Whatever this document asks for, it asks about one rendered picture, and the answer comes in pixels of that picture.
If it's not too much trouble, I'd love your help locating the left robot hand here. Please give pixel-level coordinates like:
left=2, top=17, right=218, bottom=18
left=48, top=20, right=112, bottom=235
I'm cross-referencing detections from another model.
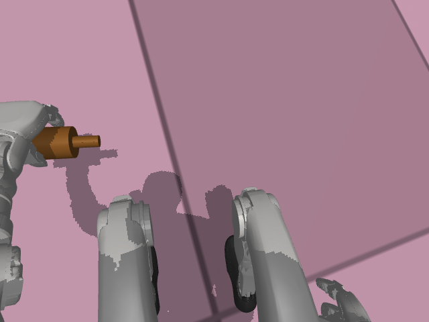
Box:
left=0, top=101, right=64, bottom=167

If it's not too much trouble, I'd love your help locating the bottle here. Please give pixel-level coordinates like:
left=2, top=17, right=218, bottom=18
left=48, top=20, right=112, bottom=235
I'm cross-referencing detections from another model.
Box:
left=31, top=126, right=101, bottom=160

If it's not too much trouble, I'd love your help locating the right robot hand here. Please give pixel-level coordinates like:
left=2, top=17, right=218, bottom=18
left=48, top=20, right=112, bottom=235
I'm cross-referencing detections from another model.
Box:
left=316, top=278, right=371, bottom=322

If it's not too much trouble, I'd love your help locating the left robot arm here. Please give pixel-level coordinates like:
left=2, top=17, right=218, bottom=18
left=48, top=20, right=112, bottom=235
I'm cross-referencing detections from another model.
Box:
left=0, top=130, right=29, bottom=322

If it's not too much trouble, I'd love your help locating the right robot foot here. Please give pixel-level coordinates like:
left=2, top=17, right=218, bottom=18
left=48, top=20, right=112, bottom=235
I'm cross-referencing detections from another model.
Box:
left=225, top=235, right=257, bottom=313

